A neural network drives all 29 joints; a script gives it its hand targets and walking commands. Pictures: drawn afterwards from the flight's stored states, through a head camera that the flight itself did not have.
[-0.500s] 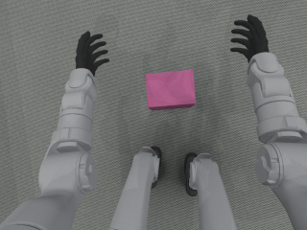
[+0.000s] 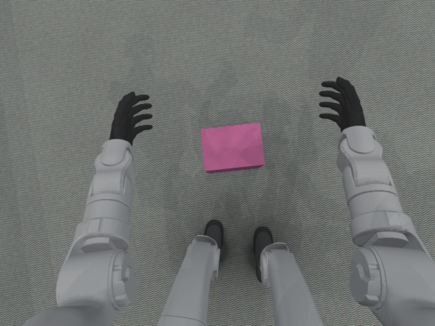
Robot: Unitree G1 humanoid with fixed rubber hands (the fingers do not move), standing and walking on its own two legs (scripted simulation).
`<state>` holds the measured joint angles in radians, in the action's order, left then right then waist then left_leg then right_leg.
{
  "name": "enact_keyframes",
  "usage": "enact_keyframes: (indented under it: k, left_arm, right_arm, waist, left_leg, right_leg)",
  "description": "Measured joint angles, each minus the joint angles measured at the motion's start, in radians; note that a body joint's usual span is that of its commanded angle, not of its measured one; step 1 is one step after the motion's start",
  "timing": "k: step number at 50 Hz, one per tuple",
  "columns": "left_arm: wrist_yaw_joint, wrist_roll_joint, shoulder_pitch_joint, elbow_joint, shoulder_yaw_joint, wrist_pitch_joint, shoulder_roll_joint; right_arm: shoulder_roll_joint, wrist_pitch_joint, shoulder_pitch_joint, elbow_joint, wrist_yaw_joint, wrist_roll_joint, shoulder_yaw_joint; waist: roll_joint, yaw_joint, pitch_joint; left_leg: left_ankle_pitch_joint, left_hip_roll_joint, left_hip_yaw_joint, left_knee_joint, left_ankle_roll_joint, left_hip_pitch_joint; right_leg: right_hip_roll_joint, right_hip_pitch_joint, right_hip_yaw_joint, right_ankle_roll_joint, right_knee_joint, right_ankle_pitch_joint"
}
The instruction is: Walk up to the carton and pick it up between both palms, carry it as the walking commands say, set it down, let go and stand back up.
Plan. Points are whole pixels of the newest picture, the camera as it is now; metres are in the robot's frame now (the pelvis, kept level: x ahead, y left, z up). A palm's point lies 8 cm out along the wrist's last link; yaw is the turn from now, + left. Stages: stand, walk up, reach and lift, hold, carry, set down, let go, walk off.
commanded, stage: let go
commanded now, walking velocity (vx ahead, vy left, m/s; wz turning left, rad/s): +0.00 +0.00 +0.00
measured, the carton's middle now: (232, 150) +0.46 +0.04 -0.61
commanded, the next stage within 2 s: stand in 1.06 s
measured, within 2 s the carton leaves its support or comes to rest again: neither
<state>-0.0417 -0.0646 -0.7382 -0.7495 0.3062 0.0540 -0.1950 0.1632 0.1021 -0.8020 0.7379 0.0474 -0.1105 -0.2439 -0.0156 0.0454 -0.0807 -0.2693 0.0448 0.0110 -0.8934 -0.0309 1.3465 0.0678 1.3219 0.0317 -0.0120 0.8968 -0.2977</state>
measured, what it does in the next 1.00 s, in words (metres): rises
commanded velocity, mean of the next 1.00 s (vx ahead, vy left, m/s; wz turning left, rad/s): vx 0.00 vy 0.00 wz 0.00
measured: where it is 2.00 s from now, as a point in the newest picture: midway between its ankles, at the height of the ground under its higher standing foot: (237, 260)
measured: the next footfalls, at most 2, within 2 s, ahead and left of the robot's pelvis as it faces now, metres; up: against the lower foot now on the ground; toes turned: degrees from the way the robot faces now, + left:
none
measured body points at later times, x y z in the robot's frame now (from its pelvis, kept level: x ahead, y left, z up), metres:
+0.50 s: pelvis +0.05 -0.01 +0.07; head +0.14 -0.01 +0.51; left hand +0.24 +0.24 -0.01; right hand +0.28 -0.22 -0.01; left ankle +0.05 +0.10 -0.66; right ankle +0.03 -0.11 -0.66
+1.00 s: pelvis +0.05 -0.01 +0.08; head +0.05 -0.01 +0.53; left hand +0.21 +0.23 +0.00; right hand +0.23 -0.23 +0.01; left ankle +0.05 +0.09 -0.66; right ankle +0.03 -0.11 -0.66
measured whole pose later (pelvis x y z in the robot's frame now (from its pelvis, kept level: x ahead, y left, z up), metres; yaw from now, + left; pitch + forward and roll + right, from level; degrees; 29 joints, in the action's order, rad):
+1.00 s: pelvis +0.05 -0.01 +0.08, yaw +2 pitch -8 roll +0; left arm -0.05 -0.01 0.22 -0.40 0.03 0.20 -0.22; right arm 0.22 0.14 0.22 0.42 -0.06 0.02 -0.02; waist 0.00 -0.01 0.16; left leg -0.28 0.05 0.05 -0.50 -0.02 0.07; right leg 0.05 0.03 0.01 -0.04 0.48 -0.31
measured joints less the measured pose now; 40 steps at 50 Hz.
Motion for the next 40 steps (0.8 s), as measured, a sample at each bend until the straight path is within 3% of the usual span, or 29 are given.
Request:
enact_keyframes:
  k: [6, 11, 26, 32, 40]
  left_arm:
    - [-0.034, 0.032, 0.240, 0.104, -0.084, -0.005, -0.014]
    - [-0.048, 0.064, 0.417, 0.149, -0.134, -0.020, -0.027]
    - [-0.028, 0.081, 0.884, 0.267, -0.260, -0.046, -0.014]
    - [-0.028, 0.074, 0.968, 0.302, -0.274, -0.011, -0.022]
    - [-0.038, 0.065, 0.959, 0.325, -0.266, 0.067, -0.026]
  right_arm:
    - [-0.015, 0.002, 0.268, -0.135, -0.002, 0.018, 0.045]
    - [-0.017, -0.014, 0.445, -0.180, -0.021, 0.030, 0.072]
    - [0.025, -0.080, 0.889, -0.246, -0.062, 0.096, 0.178]
    - [0.037, -0.053, 0.990, -0.278, -0.083, 0.116, 0.204]
    - [0.050, 0.023, 1.005, -0.301, -0.113, 0.119, 0.220]
  waist:
    - [0.008, 0.005, -0.006]
    - [0.023, 0.002, 0.007]
    - [0.041, -0.021, 0.100]
    - [0.029, -0.040, 0.143]
    - [0.009, -0.055, 0.201]
  left_leg:
    - [0.009, 0.003, 0.007, 0.091, -0.001, -0.161]
    - [0.011, 0.006, 0.014, 0.161, -0.001, -0.340]
    - [-0.005, 0.000, 0.034, 0.338, 0.005, -0.928]
    - [0.007, -0.001, 0.045, 0.411, 0.010, -1.119]
    - [0.004, 0.000, 0.047, 0.422, 0.011, -1.239]
  right_leg:
    - [-0.003, -0.163, 0.004, -0.002, -0.094, 0.010]
    - [-0.007, -0.344, 0.004, -0.004, -0.166, 0.012]
    - [-0.009, -0.944, -0.007, -0.021, -0.365, 0.005]
    - [-0.012, -1.141, -0.016, -0.025, -0.444, 0.017]
    - [-0.016, -1.259, -0.024, -0.029, -0.450, 0.010]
